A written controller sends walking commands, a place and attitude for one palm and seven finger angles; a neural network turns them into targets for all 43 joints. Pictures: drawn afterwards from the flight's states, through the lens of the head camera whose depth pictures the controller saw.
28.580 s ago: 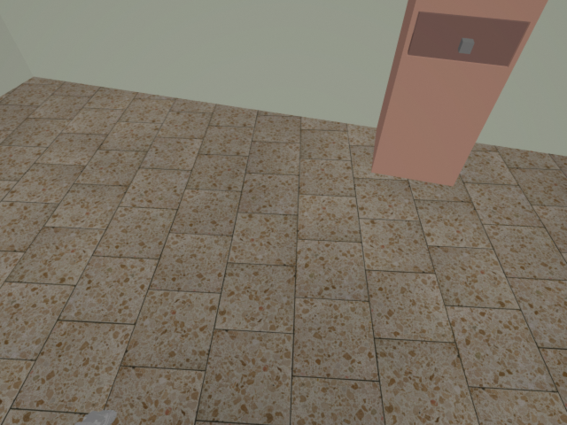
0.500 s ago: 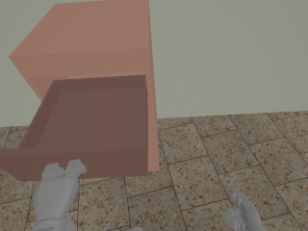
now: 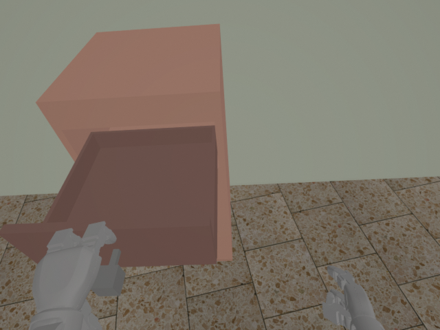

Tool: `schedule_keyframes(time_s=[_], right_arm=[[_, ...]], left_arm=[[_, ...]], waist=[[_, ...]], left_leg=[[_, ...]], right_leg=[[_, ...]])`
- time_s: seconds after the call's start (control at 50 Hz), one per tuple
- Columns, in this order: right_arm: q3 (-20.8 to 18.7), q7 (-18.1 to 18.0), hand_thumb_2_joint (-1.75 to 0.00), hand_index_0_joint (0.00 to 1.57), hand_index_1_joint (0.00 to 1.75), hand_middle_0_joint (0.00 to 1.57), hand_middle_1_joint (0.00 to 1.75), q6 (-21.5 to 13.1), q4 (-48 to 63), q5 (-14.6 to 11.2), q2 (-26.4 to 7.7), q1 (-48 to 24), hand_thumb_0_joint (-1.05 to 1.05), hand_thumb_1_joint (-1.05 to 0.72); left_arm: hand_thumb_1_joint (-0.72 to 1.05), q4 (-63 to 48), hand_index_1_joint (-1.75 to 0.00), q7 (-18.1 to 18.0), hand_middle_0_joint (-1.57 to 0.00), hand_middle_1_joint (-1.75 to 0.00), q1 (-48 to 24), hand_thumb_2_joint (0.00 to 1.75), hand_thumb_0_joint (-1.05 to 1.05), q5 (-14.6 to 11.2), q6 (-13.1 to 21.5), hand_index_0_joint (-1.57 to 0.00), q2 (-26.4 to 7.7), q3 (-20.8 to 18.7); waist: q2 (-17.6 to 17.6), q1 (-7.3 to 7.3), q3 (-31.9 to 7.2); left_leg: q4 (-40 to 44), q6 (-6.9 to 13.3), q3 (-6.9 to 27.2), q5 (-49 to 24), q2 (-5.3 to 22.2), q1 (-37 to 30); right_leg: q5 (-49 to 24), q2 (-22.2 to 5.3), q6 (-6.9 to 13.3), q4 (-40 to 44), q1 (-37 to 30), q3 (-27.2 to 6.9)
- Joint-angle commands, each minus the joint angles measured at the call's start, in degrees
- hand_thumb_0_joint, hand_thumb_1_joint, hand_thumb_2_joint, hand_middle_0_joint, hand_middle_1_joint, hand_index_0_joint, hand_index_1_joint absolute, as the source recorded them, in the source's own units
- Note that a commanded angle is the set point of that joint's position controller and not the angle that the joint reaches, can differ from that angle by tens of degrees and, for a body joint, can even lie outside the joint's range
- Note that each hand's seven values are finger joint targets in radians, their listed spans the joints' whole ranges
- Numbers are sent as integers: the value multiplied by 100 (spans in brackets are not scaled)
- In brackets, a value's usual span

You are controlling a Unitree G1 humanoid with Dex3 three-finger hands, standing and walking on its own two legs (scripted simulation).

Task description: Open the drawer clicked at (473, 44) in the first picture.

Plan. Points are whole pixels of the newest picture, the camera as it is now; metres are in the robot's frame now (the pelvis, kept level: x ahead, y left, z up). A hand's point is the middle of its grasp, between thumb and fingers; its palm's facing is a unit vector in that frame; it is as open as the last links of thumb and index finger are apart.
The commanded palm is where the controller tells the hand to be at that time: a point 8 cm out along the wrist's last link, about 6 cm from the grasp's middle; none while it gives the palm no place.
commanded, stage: lift the hand off the handle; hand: left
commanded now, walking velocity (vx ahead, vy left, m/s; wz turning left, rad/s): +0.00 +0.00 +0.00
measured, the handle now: (111, 269) +0.22 +0.25 -0.01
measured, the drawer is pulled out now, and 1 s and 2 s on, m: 0.30 0.30 0.30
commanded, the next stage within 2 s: draw the hand back to the body in 0.82 s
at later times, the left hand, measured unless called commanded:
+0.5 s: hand (63, 264) +0.17 +0.26 +0.11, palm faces +0.10 -0.11 -0.99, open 13.8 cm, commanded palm +0.14 +0.25 +0.17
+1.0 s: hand (63, 259) +0.17 +0.25 +0.13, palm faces +0.06 -0.14 -0.99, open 13.8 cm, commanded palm +0.14 +0.25 +0.20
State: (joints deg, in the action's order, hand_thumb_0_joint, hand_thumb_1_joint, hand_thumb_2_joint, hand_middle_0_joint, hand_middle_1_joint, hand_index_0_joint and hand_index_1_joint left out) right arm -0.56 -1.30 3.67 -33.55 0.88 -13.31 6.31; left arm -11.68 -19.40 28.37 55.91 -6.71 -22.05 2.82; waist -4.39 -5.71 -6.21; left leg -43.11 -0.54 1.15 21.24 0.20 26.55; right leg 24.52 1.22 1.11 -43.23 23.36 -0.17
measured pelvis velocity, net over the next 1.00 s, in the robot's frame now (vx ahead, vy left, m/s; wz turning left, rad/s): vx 0.00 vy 0.01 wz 0.01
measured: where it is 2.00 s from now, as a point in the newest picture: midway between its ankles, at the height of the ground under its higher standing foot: outside the picture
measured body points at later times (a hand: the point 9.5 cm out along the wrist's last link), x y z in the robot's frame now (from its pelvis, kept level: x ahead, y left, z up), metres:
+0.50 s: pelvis +0.01 +0.01 +0.02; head +0.00 -0.03 +0.47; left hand +0.16 +0.26 +0.17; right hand +0.24 -0.18 -0.07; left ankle +0.01 +0.13 -0.71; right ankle -0.02 -0.11 -0.71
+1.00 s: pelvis +0.00 +0.01 +0.03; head -0.01 -0.04 +0.47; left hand +0.16 +0.25 +0.19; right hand +0.24 -0.17 -0.05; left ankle +0.01 +0.13 -0.71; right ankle -0.02 -0.11 -0.71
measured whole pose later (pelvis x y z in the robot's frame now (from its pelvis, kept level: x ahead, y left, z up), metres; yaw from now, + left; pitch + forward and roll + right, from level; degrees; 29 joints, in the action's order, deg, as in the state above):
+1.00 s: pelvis +0.00 +0.01 +0.03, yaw +1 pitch -2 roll -1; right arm 2.6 0.9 4.4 -31.9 -1.2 -13.6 5.7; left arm -29.2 -2.1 29.4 48.6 -8.8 -27.9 -0.7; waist -6.7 -7.0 -1.9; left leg -28.6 -0.1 1.6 14.6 0.2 12.3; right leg 16.7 1.0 0.5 -26.2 7.9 0.2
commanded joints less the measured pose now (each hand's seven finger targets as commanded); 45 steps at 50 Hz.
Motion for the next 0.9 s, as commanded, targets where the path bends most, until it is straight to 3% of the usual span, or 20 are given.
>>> schedule_keyframes(time_s=[0.0, 0.02, 0.08, 0.1, 0.22, 0.26, 0.3, 0.32, 0.4, 0.44, 0.56, 0.62, 0.66, 0.7, 0.72, 0.78, 0.8, 0.82, 0.84, 0.88], right_arm=[[-109, -94, -90, 20, 30, 20, 30, -298, 955, 0, -471, -959, 0, -90], [-84, -80, -90, 20, 30, 20, 30, -301, 958, 2, -459, -951, 0, -90], [-86, -62, -90, 20, 30, 20, 30, -289, 946, 5, -459, -952, 0, -90], [-71, -56, -90, 20, 30, 20, 30, -297, 992, -5, -469, -1000, 0, -90], [-34, 1, -90, 20, 30, 20, 30, -281, 1018, -7, -473, -960, 0, -90], [-45, 12, -90, 20, 30, 20, 30, -242, 1022, -36, -480, -1003, 0, -90], [-40, 35, -90, 20, 30, 20, 30, -246, 1055, -68, -497, -1084, 0, -90], [-34, 54, -90, 20, 30, 20, 30, -254, 1087, -68, -484, -999, 0, -90], [-20, 48, -90, 20, 30, 20, 30, -227, 1128, -123, -527, -1098, 0, -90], [-28, 65, -90, 20, 30, 20, 30, -214, 1083, -115, -527, -1043, 0, -90], [6, 74, -90, 20, 30, 20, 30, -200, 1136, -136, -535, -1052, 0, -90], [76, 87, -90, 20, 30, 20, 30, -235, 1118, -161, -478, -1108, 0, -90], [45, 80, -90, 20, 30, 20, 30, -205, 1111, -167, -487, -1138, 0, -90], [90, 125, -90, 20, 30, 20, 30, -257, 1205, -238, -470, -1352, 0, -90], [86, 140, -90, 20, 30, 20, 30, -239, 1126, -201, -442, -1164, 0, -90], [84, 184, -90, 20, 30, 20, 30, -187, 1131, -244, -510, -1223, 0, -90], [105, 205, -90, 20, 30, 20, 30, -202, 1150, -285, -501, -1370, 0, -90], [115, 221, -90, 20, 30, 20, 30, -185, 1167, -248, -492, -1237, 0, -90], [109, 215, -90, 20, 30, 20, 30, -175, 1133, -255, -512, -1240, 0, -90], [111, 199, -90, 20, 30, 20, 30, -184, 1213, -227, -527, -1230, 0, -90]], left_arm=[[-50, -1310, -120, 41, -30, -120, -461, 30, 0, -16, 75, -30, -1067, -828], [-50, -1398, -120, 97, -30, -120, -365, 30, 0, -17, 99, -30, -1082, -823], [-50, -1561, -120, 251, -30, -120, -502, 30, 0, -62, 168, -30, -993, -714], [-50, -1698, -120, 306, -30, -120, -456, 30, 0, -119, 175, -30, -972, -691], [-50, -1967, -120, 442, -30, -120, -93, 30, 0, -169, 202, -30, -1185, -961], [-50, -1989, -120, 492, -30, -120, -122, 30, 0, -218, 174, -30, -1168, -981], [-50, -2192, -120, 529, -30, -120, -133, 30, 0, -274, 141, -30, -1236, -1068], [-50, -2292, -120, 558, -30, -120, 25, 30, 0, -294, 127, -30, -1184, -1017], [-50, -2457, -120, 688, -30, -120, 138, 30, 0, -447, 48, -30, -1310, -1152], [-50, -2600, -120, 792, -30, -120, -118, 30, 0, -443, 50, -30, -1239, -1001], [-50, -2888, -120, 1015, -30, -120, -413, 30, 0, -453, 7, -30, -1374, -991], [-50, -2866, -120, 1108, -30, -120, -622, 30, 0, -444, -46, -30, -1395, -974], [-50, -2835, -120, 1168, -30, -120, -673, 30, 0, -476, -74, -30, -1470, -1041], [-50, -3097, -120, 1215, -30, -120, -696, 30, 0, -520, -144, -30, -1480, -1093], [-50, -2805, -120, 1294, -30, -120, -521, 30, 0, -542, -175, -30, -1318, -934], [-50, -2668, -120, 1449, -30, -120, -381, 30, 0, -638, -265, -30, -1409, -1062], [-50, -2605, -120, 1486, -30, -120, -254, 30, 0, -659, -330, -30, -1419, -1162], [-50, -2705, -120, 1552, -30, -120, -254, 30, 0, -674, -326, -30, -1286, -959], [-50, -2759, -120, 1556, -30, -120, -459, 30, 0, -650, -300, -30, -1466, -1098], [-50, -2961, -120, 1547, -30, -120, -536, 30, 0, -609, -224, -30, -1456, -1043]], waist=[[339, -8, -482], [274, -44, -577], [273, 17, -334], [38, -10, -372], [248, -113, -469], [402, -96, -254], [172, -93, -286], [156, -142, -415], [266, -101, -294], [200, -48, -196], [140, -82, -120], [-77, -98, 6], [53, -131, -15], [-175, -169, -158], [55, -150, -87], [300, -135, 80], [205, -163, 105], [161, -146, 55], [276, -111, 35], [248, -118, -74]], left_leg=[[679, 245, -143, -1228, -163, -1008], [696, 245, -157, -1303, -170, -1095], [780, 244, -147, -1399, -156, -1187], [850, 234, -154, -1460, -144, -1247], [999, 212, -182, -1714, -116, -1389], [1070, 216, -175, -1727, -108, -1360], [1151, 179, -160, -1800, -74, -1449], [1166, 200, -177, -1846, -69, -1499], [1253, 190, -168, -1921, -43, -1572], [1320, 200, -167, -1954, -20, -1639], [1527, 203, -109, -1964, 22, -1788], [1672, 182, -61, -1769, 46, -1804], [1742, 187, -54, -1865, 37, -1867], [1750, 153, -14, -1993, 77, -1977], [1782, 173, -45, -1959, 43, -1898], [1839, 160, -106, -1950, 40, -1844], [1855, 135, -80, -1950, 58, -1801], [1858, 164, -121, -1926, 20, -1807], [1855, 158, -134, -1934, 43, -1854], [1804, 180, -146, -1978, 18, -1933]], right_leg=[[-1592, 2, 43, 1109, -61, -68], [-1665, -16, 36, 1096, -129, -49], [-1693, -3, 26, 1213, -97, 6], [-1733, -13, 50, 1277, -209, -7], [-2042, -40, 24, 1389, -536, 43], [-2054, -21, 13, 1464, -535, 72], [-2077, -25, 45, 1527, -666, 37], [-2072, -51, 24, 1496, -725, 125], [-2204, -47, 9, 1659, -842, 65], [-2129, -57, -2, 1692, -800, 154], [-1798, -32, 10, 1868, -865, 263], [-1421, -24, 50, 1944, -891, 303], [-1519, -1, 52, 2010, -1024, 287], [-1610, -14, 78, 2010, -1158, 221], [-1565, 2, 58, 1998, -1140, 314], [-1778, -18, 10, 2084, -1222, 274], [-1775, 16, 48, 2092, -1281, 209], [-1772, -7, 26, 2091, -1304, 286], [-1806, -19, 15, 2115, -1282, 252], [-1875, -38, 4, 2138, -1266, 230]])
